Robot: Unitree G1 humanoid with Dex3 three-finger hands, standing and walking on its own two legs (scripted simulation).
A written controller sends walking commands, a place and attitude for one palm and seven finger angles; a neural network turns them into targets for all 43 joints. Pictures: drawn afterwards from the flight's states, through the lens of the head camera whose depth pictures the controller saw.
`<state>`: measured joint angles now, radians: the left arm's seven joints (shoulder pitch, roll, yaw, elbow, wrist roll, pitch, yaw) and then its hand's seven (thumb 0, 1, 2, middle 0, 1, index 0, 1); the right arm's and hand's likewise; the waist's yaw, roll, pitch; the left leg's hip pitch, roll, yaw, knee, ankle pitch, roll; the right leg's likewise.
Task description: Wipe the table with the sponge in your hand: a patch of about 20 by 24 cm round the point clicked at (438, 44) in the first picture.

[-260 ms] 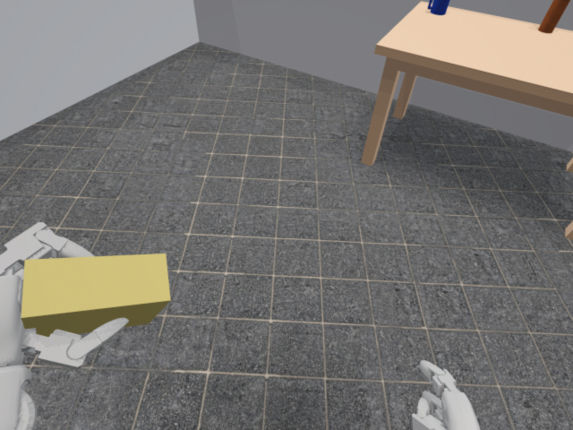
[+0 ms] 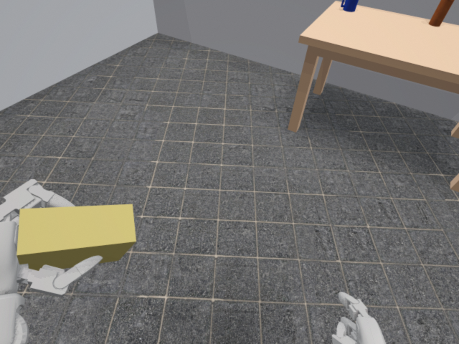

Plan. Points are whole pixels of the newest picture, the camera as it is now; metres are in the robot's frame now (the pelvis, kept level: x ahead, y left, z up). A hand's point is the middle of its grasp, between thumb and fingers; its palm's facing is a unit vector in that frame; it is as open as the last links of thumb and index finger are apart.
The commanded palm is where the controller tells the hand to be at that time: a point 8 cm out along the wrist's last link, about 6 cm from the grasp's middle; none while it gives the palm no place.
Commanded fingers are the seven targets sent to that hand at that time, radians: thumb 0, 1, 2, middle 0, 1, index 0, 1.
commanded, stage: look at it before walking up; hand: left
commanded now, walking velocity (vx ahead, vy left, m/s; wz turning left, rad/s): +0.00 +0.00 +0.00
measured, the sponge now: (94, 237) +0.22 +0.21 +0.13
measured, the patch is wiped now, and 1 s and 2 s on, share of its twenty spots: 0.00 0.00 0.00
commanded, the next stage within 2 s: walk to a spot facing it in 0.14 s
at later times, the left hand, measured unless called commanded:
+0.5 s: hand (64, 235) +0.21 +0.23 +0.16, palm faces +0.42 -0.82 -0.40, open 9.5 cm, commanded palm +0.17 +0.26 +0.18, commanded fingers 0.00 0.10 1.30 -1.20 -1.60 -1.20 -1.60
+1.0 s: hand (120, 151) +0.36 +0.21 +0.17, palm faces +0.31 -0.86 -0.42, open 9.5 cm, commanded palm +0.31 +0.24 +0.18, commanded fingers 0.00 0.10 1.30 -1.20 -1.60 -1.20 -1.60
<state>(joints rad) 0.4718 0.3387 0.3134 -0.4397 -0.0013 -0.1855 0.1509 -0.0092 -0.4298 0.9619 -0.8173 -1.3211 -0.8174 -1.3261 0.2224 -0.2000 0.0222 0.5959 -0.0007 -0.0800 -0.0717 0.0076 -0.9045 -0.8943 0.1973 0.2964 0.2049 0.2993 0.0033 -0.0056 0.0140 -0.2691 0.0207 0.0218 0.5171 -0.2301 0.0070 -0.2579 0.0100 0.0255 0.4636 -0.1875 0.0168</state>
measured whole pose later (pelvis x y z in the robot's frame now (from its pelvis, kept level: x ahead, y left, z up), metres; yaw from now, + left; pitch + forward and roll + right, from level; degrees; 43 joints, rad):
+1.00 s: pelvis +0.11 -0.01 +0.00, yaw -8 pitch -1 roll +0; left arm 0.47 0.38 0.36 -0.47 0.00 -0.20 0.16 -0.01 -0.43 0.97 -0.82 -1.32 -0.82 -1.33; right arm 0.21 -0.17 0.01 0.61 -0.01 -0.08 -0.06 0.01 -0.91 -0.89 0.19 0.30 0.20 0.30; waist 0.00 -0.02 0.01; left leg -0.21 0.09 0.18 0.54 -0.31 0.00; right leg -0.44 -0.02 -0.06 1.08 -0.45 0.00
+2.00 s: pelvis +0.43 -0.12 +0.00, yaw -8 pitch +0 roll +0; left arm 0.50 0.39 0.38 -0.60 -0.02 -0.23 0.15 -0.01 -0.43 0.97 -0.82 -1.33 -0.82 -1.33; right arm 0.21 -0.10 0.04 0.59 0.00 -0.09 -0.03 0.01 -0.90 -0.89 0.20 0.30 0.21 0.30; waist 0.02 0.03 0.08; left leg -0.23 0.14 0.16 0.51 -0.26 -0.04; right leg -0.47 -0.12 -0.14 0.82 -0.35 0.04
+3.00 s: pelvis +0.73 -0.24 -0.01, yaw +7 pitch -2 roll +0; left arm 0.38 0.32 0.33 -0.39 0.00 -0.17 0.15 -0.01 -0.44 0.98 -0.82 -1.33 -0.82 -1.33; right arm 0.20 -0.20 0.01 0.67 0.01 -0.06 -0.06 0.01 -0.90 -0.89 0.20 0.30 0.21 0.30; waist 0.04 0.08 0.04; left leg -0.40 0.06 0.01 1.01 -0.46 0.01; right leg -0.31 -0.10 -0.22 0.66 -0.31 -0.03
